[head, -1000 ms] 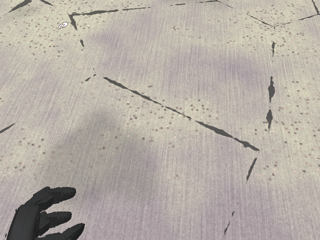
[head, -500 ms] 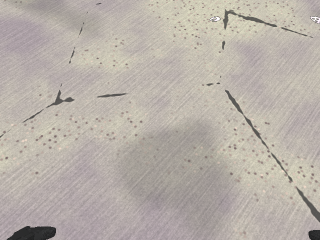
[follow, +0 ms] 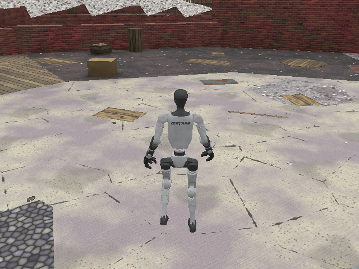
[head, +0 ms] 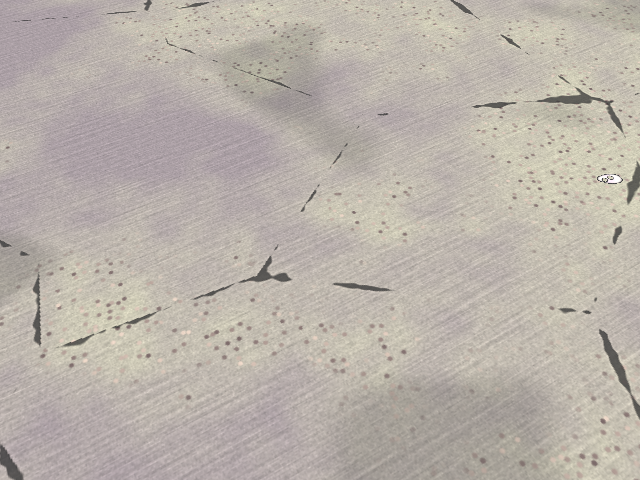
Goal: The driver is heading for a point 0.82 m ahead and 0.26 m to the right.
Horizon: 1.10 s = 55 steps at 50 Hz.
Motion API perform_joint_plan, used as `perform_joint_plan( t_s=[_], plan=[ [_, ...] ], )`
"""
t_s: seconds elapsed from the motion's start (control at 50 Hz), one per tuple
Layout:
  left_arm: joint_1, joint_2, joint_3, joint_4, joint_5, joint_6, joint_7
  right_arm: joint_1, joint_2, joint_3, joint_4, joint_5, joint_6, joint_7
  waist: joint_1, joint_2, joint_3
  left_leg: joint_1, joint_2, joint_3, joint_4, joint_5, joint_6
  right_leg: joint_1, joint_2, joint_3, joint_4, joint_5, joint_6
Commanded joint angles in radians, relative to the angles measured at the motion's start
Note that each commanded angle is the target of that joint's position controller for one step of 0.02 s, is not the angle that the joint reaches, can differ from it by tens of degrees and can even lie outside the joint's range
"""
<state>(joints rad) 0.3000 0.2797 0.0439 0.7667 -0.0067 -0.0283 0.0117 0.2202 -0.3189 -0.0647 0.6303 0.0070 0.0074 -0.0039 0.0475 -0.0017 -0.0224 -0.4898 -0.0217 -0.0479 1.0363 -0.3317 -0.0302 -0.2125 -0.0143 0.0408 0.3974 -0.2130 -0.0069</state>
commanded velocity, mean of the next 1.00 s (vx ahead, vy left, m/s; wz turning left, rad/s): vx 0.89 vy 0.00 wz -0.43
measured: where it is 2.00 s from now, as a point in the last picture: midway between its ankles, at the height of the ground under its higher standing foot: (439, 286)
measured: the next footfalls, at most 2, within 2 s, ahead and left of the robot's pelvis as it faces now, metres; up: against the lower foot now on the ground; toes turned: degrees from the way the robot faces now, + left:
left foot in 0.20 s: +0.09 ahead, +0.16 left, +0.00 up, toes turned +2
right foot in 0.66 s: +0.55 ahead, -0.06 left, +0.00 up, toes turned -12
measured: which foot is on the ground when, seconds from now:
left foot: up 0.00-0.18, down 0.20-0.66, up 0.68-1.00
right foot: down 0.00-0.20, up 0.22-0.64, down 0.66-1.00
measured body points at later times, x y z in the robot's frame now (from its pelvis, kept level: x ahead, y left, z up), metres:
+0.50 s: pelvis +0.22 +0.06 -0.02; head +0.24 +0.07 +0.43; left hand +0.44 +0.28 -0.11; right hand +0.16 -0.21 -0.13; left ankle +0.05 +0.16 -0.75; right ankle +0.42 -0.11 -0.66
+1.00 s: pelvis +0.65 -0.02 -0.01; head +0.67 -0.04 +0.44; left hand +0.78 +0.22 -0.13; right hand +0.79 -0.34 -0.05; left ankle +0.94 +0.05 -0.69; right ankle +0.51 -0.05 -0.75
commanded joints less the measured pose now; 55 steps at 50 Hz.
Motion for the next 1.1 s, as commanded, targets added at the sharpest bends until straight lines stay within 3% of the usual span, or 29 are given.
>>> perform_joint_plan(
  t_s=[0.02, 0.12, 0.18, 0.2, 0.22, 0.24, 0.26, 0.3, 0.34, 0.44, 0.48, 0.54, 0.6, 0.64, 0.66, 0.68, 0.7, 0.72, 0.74, 0.76, 0.78, 0.82, 0.9, 0.94, 1.02, 1.04, 1.06, 1.08, 1.1],
  plan=[
    [0.004, 0.181, 0.044, -0.060, -0.010, -0.027, 0.009, -0.139, -0.041, -0.003, -0.107, 0.008, -0.054, 0.002, 0.024, -0.162, 0.037, -0.125, 0.041, 0.035, -0.180, 0.034, 0.004, 0.101, -0.212, 0.281, -0.265, -0.352, -0.160],
    [0.002, 0.210, 0.047, -0.065, -0.033, -0.030, -0.011, -0.104, -0.031, 0.011, -0.085, 0.021, -0.088, 0.016, 0.000, -0.184, 0.068, 0.125, 0.028, 0.095, -0.489, 0.028, 0.040, -0.046, -0.223, 0.206, -0.230, -0.269, -0.175],
    [-0.008, 0.151, 0.021, -0.076, -0.030, -0.032, -0.025, 0.054, -0.049, 0.001, -0.025, 0.029, -0.092, 0.013, -0.089, -0.101, 0.012, 0.447, 0.019, 0.123, -0.596, 0.104, 0.087, -0.224, -0.187, 0.144, -0.069, -0.246, -0.141],
    [-0.058, 0.079, -0.003, -0.102, -0.013, -0.044, -0.031, 0.221, -0.094, -0.017, 0.015, 0.030, -0.094, 0.004, -0.175, -0.013, -0.055, 0.666, 0.121, -0.026, -0.626, 0.019, 0.123, -0.377, -0.108, 0.063, 0.182, -0.179, -0.090],
    [-0.089, 0.009, -0.027, -0.169, -0.007, -0.076, -0.033, 0.322, -0.223, -0.047, 0.021, 0.005, -0.089, 0.002, -0.201, 0.248, -0.101, 0.853, 0.356, -0.466, -0.742, -0.282, 0.241, -0.690, -0.001, -0.061, 0.568, -0.225, -0.026],
    [-0.134, 0.076, -0.012, -0.199, -0.035, -0.098, -0.027, 0.338, -0.220, -0.049, 0.027, 0.004, -0.099, 0.011, -0.212, 0.183, -0.079, 0.808, 0.429, -0.668, -0.805, -0.496, 0.332, -0.854, -0.029, 0.026, 0.766, -0.248, -0.030],
    [-0.154, 0.108, -0.002, -0.204, -0.051, -0.104, -0.030, 0.298, -0.163, -0.028, 0.024, 0.000, -0.107, 0.015, -0.185, 0.138, 0.006, 0.782, 0.410, -0.608, -0.809, -0.470, 0.324, -0.942, -0.068, 0.047, 0.845, -0.168, -0.038],
    [-0.140, 0.096, -0.007, -0.188, -0.018, -0.100, -0.041, 0.241, -0.101, -0.002, 0.018, -0.005, -0.104, 0.020, -0.132, 0.097, 0.044, 0.661, 0.339, -0.441, -0.822, -0.325, 0.293, -0.900, -0.110, 0.033, 0.833, -0.072, -0.026],
    [-0.129, 0.082, -0.006, -0.178, -0.028, -0.075, -0.053, 0.193, -0.063, 0.011, 0.023, -0.015, -0.107, 0.018, -0.085, 0.111, 0.106, 0.521, 0.293, -0.302, -0.882, -0.217, 0.255, -0.833, -0.119, 0.058, 0.776, 0.025, -0.008],
    [-0.218, 0.066, -0.005, -0.184, -0.028, -0.047, -0.056, 0.185, -0.056, 0.015, 0.074, -0.028, -0.136, 0.002, -0.083, 0.099, 0.166, 0.384, 0.220, 0.047, -0.969, 0.174, 0.164, -0.701, -0.044, 0.028, 0.594, 0.314, 0.011],
    [-0.280, 0.049, -0.010, -0.188, -0.029, -0.052, -0.074, 0.219, -0.041, 0.024, 0.105, -0.026, -0.141, -0.005, -0.106, 0.062, 0.178, 0.376, 0.191, 0.155, -0.992, 0.280, 0.118, -0.601, -0.022, -0.052, 0.475, 0.387, -0.017],
    [-0.387, 0.019, -0.021, -0.230, -0.036, -0.068, -0.109, 0.271, -0.094, 0.019, 0.148, -0.018, -0.131, -0.015, -0.127, 0.073, 0.205, 0.465, 0.220, 0.217, -0.976, 0.580, 0.071, -0.496, 0.015, -0.130, 0.286, 0.408, -0.079],
    [-0.338, 0.088, 0.011, -0.245, -0.042, -0.061, -0.116, 0.276, -0.179, 0.001, 0.156, -0.034, -0.093, -0.047, -0.041, 0.189, 0.084, 0.672, 0.257, 0.252, -0.722, 1.416, 0.044, -0.370, 0.135, -0.242, 0.282, 0.222, -0.134],
    [0.060, 0.201, 0.065, -0.152, -0.045, -0.032, -0.099, 0.189, -0.222, -0.014, 0.128, -0.046, -0.065, -0.057, 0.162, 0.216, -0.120, 0.599, 0.276, 0.239, -0.266, 1.625, 0.052, 0.045, 0.148, -0.192, 0.296, 0.148, -0.194],
    [0.250, 0.242, 0.088, -0.100, -0.046, -0.012, -0.078, 0.153, -0.202, -0.011, 0.106, -0.045, -0.076, -0.055, 0.244, 0.113, -0.175, 0.305, 0.206, 0.229, 0.079, 1.229, 0.040, 0.403, 0.100, -0.055, 0.241, 0.115, -0.220],
    [0.194, 0.315, 0.096, -0.108, -0.034, -0.010, -0.063, 0.297, 0.021, 0.052, 0.046, -0.042, -0.120, -0.019, 0.045, -0.327, -0.247, -0.234, -0.014, 0.098, 0.546, -0.162, -0.023, 0.778, -0.168, 0.504, 0.206, -0.150, -0.435],
    [0.197, 0.236, 0.082, -0.133, -0.013, -0.019, -0.046, 0.196, -0.069, 0.051, 0.001, 0.008, -0.175, -0.001, 0.108, -0.178, -0.422, -0.341, -0.032, -0.130, 0.617, -0.128, 0.030, 0.802, -0.247, 0.882, -0.056, -0.580, -0.478],
    [0.206, 0.195, 0.073, -0.128, 0.005, -0.034, -0.037, 0.037, -0.117, 0.038, -0.044, 0.043, -0.197, 0.003, 0.123, -0.081, -0.227, -0.388, 0.012, -0.136, 0.546, -0.061, 0.065, 0.648, -0.222, 0.835, -0.147, -0.545, -0.392],
    [0.150, 0.188, 0.068, -0.124, 0.006, -0.049, -0.042, 0.001, -0.098, 0.044, -0.064, 0.035, -0.206, -0.002, 0.047, 0.079, -0.086, -0.347, 0.047, -0.132, 0.428, -0.014, 0.078, 0.435, -0.198, 0.762, -0.174, -0.421, -0.358],
    [0.077, 0.161, 0.060, -0.139, 0.007, -0.058, -0.044, 0.006, -0.079, 0.045, -0.048, 0.007, -0.202, -0.007, -0.013, 0.120, -0.020, -0.277, 0.076, -0.133, 0.341, 0.000, 0.075, 0.260, -0.158, 0.672, -0.178, -0.296, -0.354],
    [0.012, 0.149, 0.054, -0.159, 0.019, -0.061, -0.039, 0.053, -0.077, 0.042, -0.035, -0.006, -0.187, -0.005, -0.074, 0.087, 0.025, -0.200, 0.096, -0.144, 0.291, 0.012, 0.063, 0.115, -0.102, 0.594, -0.193, -0.222, -0.359],
    [-0.034, 0.125, 0.046, -0.159, 0.000, -0.055, -0.033, 0.072, -0.082, 0.034, -0.031, -0.018, -0.157, -0.003, -0.121, 0.027, 0.088, -0.161, 0.118, -0.116, 0.179, 0.008, 0.026, -0.048, -0.052, 0.504, -0.230, -0.173, -0.356],
    [-0.013, 0.145, 0.051, -0.140, -0.028, -0.058, -0.003, -0.168, -0.030, 0.052, -0.119, -0.051, -0.155, -0.002, -0.047, 0.000, 0.186, 0.032, 0.074, -0.010, -0.240, 0.320, -0.034, -0.352, 0.068, 0.310, -0.238, -0.010, -0.286],
    [0.053, 0.168, 0.063, -0.113, -0.037, -0.051, 0.001, -0.246, -0.010, 0.050, -0.143, -0.030, -0.160, 0.004, 0.012, -0.018, 0.131, 0.206, 0.017, 0.006, -0.390, 0.501, -0.045, -0.382, 0.067, 0.321, -0.225, -0.053, -0.234],
    [0.093, 0.149, 0.066, -0.081, -0.052, -0.037, 0.009, -0.284, -0.092, 0.009, -0.163, 0.026, -0.165, -0.002, 0.019, -0.102, 0.092, 0.185, 0.022, -0.095, -0.560, 0.434, -0.043, -0.071, 0.010, 0.444, -0.073, -0.036, -0.187],
    [0.088, 0.145, 0.066, -0.079, -0.046, -0.030, 0.009, -0.234, -0.120, -0.009, -0.152, 0.033, -0.168, -0.001, -0.016, -0.104, 0.059, 0.215, 0.020, -0.089, -0.571, 0.354, -0.029, 0.000, -0.007, 0.451, 0.003, 0.068, -0.170],
    [0.077, 0.150, 0.066, -0.078, -0.031, -0.022, 0.003, -0.095, -0.156, -0.035, -0.126, 0.037, -0.171, -0.005, -0.098, -0.104, -0.034, 0.349, 0.021, -0.070, -0.562, 0.292, -0.002, 0.045, 0.011, 0.421, 0.169, 0.237, -0.137],
    [0.042, 0.113, 0.048, -0.104, 0.001, -0.017, -0.008, 0.128, -0.173, -0.048, -0.093, 0.037, -0.163, -0.013, -0.212, -0.100, -0.209, 0.643, 0.103, -0.097, -0.457, 0.191, 0.038, -0.056, 0.036, 0.366, 0.439, 0.269, -0.097],
    [0.219, -0.038, 0.008, -0.129, -0.009, -0.022, -0.013, 0.250, -0.256, -0.059, -0.067, -0.019, -0.155, -0.012, -0.129, 0.263, -0.401, 1.021, 0.378, -0.557, -0.533, -0.068, 0.199, -0.360, 0.162, 0.238, 0.844, -0.259, -0.042]
  ],
)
